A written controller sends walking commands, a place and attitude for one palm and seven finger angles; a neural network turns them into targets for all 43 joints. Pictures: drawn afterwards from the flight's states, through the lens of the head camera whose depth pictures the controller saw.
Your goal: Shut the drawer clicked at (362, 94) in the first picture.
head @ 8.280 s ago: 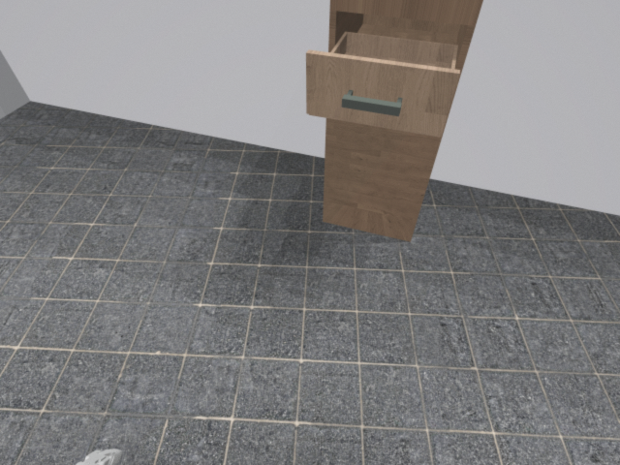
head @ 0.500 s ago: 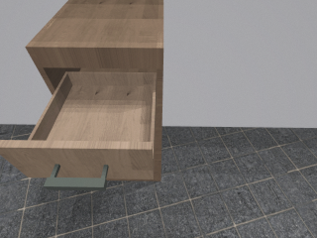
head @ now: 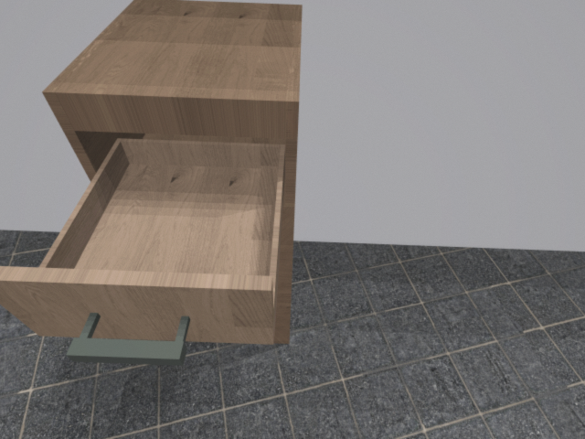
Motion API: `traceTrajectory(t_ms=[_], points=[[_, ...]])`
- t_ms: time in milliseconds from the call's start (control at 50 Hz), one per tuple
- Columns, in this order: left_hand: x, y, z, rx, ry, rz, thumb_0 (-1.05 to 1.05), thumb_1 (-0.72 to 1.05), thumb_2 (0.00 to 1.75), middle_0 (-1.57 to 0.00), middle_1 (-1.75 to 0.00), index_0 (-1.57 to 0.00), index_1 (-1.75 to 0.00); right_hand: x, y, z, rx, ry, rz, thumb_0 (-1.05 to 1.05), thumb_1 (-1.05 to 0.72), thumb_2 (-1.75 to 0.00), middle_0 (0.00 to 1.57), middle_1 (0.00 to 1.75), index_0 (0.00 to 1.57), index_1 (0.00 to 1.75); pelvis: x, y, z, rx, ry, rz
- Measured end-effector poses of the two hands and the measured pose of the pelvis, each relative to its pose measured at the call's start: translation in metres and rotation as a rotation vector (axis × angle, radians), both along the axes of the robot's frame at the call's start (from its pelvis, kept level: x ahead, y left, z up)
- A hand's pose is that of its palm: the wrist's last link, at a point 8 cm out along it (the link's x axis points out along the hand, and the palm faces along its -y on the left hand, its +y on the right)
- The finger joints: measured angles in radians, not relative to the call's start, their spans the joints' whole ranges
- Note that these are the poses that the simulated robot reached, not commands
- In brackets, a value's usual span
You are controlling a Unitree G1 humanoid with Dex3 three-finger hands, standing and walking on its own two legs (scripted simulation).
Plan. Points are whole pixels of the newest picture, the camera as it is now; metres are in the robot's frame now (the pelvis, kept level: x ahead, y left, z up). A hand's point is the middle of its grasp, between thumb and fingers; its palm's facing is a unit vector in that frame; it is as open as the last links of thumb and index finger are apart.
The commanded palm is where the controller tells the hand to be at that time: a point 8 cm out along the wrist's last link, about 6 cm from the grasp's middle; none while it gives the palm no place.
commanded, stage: look again from close up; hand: left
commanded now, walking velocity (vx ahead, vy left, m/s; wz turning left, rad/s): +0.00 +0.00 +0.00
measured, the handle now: (133, 336) +0.23 +0.23 +0.03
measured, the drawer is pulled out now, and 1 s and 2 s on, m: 0.29 0.29 0.29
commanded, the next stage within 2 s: raise the hand and make a fist in 0.56 s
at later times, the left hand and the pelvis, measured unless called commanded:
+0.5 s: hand out of the picture -0.02 +0.18 -0.17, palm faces +0.02 -0.98 -0.20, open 7.4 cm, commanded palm none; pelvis -0.01 +0.00 +0.00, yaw +0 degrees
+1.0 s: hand out of the picture +0.11 +0.16 -0.02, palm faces +0.03 -1.00 +0.01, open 6.6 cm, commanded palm +0.07 +0.22 -0.02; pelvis -0.06 +0.01 -0.06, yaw +3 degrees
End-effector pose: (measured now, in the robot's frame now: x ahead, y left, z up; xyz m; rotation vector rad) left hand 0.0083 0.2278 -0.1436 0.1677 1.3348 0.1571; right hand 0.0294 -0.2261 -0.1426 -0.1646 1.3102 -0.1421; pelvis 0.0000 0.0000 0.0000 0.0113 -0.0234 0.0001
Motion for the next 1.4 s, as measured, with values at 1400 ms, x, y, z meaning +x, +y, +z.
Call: traceTrajectory(t_ms=[1400], points=[[0.077,0.006,0.166,-0.120,-1.287,-0.166,0.02,0.89,0.90,-0.77,-0.92,-0.77,-0.92,0.075,0.034,0.013,0.039,-0.696,0.132,0.01,-0.90,-0.90,0.21,0.30,0.21,0.30,-0.067,0.003,-0.062,-0.055,0.139,0.073]])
